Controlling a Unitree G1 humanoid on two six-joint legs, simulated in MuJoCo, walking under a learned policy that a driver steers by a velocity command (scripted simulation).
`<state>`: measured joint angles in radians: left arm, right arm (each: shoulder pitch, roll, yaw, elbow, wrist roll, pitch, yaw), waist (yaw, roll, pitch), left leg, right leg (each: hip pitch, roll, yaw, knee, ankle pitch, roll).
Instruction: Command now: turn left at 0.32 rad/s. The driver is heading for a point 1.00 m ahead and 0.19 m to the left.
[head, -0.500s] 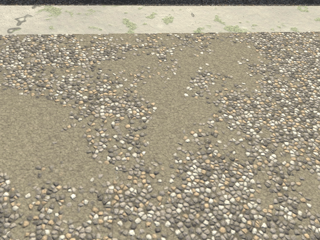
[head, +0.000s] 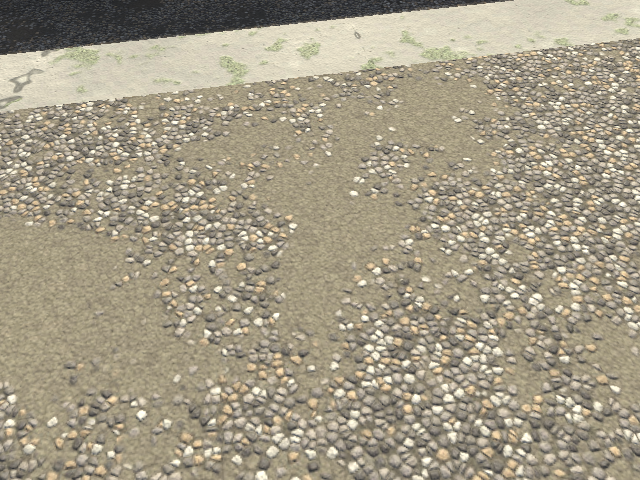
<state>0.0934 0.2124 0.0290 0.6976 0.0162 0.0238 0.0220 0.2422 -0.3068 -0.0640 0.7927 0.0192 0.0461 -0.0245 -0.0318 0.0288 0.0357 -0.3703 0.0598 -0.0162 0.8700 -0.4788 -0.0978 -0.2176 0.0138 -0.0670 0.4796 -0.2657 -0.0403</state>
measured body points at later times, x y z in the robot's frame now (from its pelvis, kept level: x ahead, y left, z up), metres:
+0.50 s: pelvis -0.01 +0.05 +0.01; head +0.01 +0.09 +0.46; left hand +0.06 +0.37 -0.10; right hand +0.19 -0.19 -0.07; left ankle -0.04 +0.12 -0.74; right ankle +0.06 -0.12 -0.68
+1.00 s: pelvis +0.15 +0.06 +0.01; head +0.19 +0.06 +0.46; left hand +0.04 +0.32 -0.11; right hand +0.43 -0.10 -0.07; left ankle +0.22 +0.24 -0.70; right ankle +0.12 -0.07 -0.74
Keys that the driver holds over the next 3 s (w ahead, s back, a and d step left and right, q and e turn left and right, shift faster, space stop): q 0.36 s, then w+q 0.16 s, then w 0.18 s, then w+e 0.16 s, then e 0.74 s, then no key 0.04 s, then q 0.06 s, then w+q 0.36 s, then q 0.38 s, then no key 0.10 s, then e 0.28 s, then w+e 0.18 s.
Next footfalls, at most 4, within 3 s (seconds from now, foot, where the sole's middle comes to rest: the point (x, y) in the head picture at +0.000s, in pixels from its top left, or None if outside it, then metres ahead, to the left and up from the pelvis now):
0.16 left None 0.00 0.13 -0.77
0.72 right None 0.15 -0.06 -0.77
1.10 left None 0.31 0.24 -0.77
1.54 right None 0.31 -0.01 -0.77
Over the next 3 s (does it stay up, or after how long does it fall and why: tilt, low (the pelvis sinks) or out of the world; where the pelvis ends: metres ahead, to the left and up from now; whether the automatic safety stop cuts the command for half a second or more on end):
stays up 0.54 0.18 0.00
